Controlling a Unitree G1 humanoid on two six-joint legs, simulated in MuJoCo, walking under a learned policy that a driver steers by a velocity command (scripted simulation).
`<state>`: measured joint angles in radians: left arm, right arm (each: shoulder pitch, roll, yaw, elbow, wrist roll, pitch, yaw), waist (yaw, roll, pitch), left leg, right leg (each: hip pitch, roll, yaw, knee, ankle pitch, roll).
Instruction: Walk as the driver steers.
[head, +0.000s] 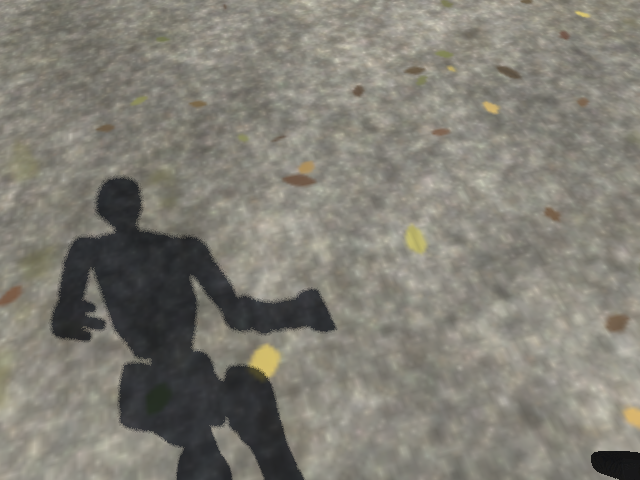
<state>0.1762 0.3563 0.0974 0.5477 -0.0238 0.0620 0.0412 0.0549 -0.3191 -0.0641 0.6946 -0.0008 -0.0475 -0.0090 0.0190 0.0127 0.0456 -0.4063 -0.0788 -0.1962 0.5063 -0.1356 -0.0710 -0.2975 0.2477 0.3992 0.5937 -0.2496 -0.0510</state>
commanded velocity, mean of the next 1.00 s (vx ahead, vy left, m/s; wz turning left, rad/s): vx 0.01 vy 0.00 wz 0.14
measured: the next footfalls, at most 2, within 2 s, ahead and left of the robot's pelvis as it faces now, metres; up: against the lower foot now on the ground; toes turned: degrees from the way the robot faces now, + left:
left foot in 0.02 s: +0.14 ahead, +0.13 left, +0.00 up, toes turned -12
right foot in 0.42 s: +0.02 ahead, -0.11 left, +0.00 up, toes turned -11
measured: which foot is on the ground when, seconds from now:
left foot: up 0.00-0.00, down 0.02-0.42, up 0.44-0.74, down 0.76-1.00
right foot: down 0.00-0.02, up 0.04-0.40, down 0.42-0.78, up 0.80-1.00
